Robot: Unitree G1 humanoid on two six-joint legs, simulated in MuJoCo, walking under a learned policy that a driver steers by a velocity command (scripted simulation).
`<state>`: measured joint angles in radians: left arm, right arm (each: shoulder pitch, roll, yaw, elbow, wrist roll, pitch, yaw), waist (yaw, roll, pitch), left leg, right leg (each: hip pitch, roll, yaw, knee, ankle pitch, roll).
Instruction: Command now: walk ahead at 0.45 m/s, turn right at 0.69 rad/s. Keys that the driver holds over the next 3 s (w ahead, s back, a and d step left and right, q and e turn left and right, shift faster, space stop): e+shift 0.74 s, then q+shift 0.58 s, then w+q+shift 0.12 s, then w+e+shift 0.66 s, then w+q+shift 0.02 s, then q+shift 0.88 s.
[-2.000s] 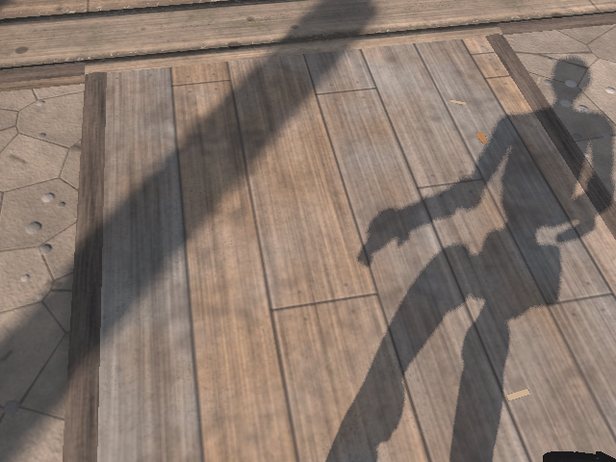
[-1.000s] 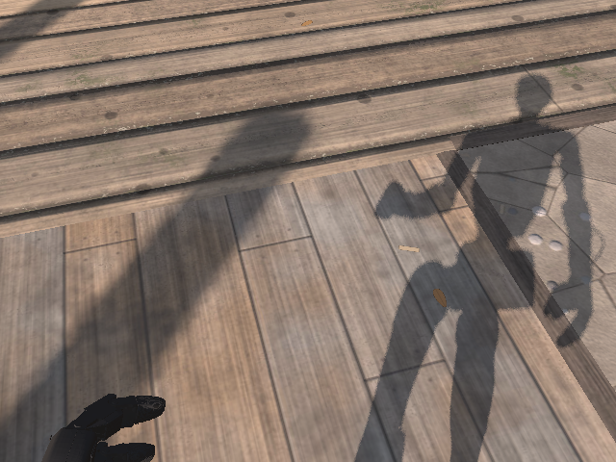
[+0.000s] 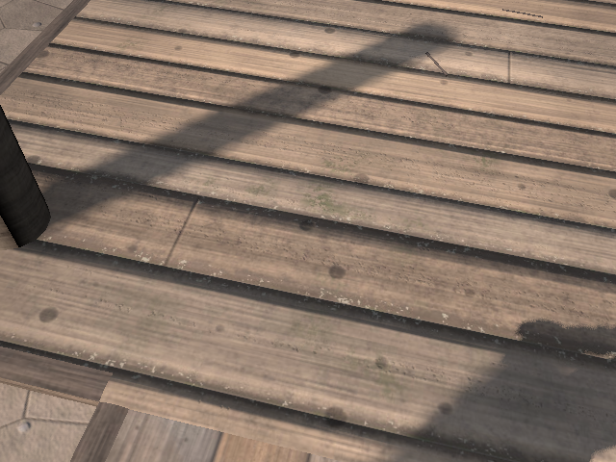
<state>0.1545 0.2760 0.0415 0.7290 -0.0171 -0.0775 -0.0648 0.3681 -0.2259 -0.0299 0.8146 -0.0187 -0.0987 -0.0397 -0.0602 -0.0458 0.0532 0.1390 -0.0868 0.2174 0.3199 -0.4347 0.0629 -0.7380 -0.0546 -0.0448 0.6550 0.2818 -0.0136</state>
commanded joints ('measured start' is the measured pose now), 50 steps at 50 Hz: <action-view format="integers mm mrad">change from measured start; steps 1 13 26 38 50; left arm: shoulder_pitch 127 59 12 10 78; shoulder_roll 102 179 149 133 212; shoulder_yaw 41 75 81 57 73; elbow -58 -181 -236 -250 -167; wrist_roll -4 11 -10 -6 64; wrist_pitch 0 47 129 133 126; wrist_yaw -32 68 103 84 99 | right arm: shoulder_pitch -73 -192 -262 -231 -235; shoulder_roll -250 -133 -191 -196 -200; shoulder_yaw -66 -25 -68 -65 -49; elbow -88 -220 -182 -203 -167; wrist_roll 16 -15 22 -12 45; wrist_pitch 33 62 26 106 73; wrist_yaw -46 6 25 -19 54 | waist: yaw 117 24 57 10 109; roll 166 93 -109 182 -191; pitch -100 -139 -176 -121 -134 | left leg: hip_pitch -136 -689 -373 -230 -690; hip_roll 238 58 70 330 107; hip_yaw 3 -362 -411 -371 -198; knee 234 746 12 -36 537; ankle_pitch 1327 48 401 438 -118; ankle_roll -92 -145 -91 169 -100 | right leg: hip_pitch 369 406 456 59 620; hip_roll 141 3 120 2 -312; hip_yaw -124 495 615 85 326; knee -27 -333 -108 489 -324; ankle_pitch -82 -51 -538 -643 -253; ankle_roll -22 -267 -84 132 -242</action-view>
